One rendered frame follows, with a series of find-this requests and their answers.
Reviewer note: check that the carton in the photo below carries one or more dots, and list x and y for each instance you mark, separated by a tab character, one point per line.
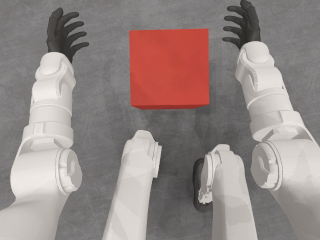
169	68

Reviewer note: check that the robot left forearm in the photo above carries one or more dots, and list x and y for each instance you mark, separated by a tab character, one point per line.
51	107

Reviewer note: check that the right robot hand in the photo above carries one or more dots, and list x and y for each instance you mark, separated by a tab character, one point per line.
249	31

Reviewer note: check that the right robot upper arm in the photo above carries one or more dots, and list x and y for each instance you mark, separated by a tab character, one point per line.
290	170

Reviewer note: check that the left robot hand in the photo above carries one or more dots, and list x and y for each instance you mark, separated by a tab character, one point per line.
57	40

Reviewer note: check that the left robot thigh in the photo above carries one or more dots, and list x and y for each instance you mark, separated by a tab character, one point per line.
127	218

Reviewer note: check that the robot right forearm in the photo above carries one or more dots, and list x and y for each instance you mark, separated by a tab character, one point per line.
267	100

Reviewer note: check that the left robot upper arm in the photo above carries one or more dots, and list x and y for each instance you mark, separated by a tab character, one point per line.
42	182

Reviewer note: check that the left robot shin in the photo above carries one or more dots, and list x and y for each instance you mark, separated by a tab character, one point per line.
129	144

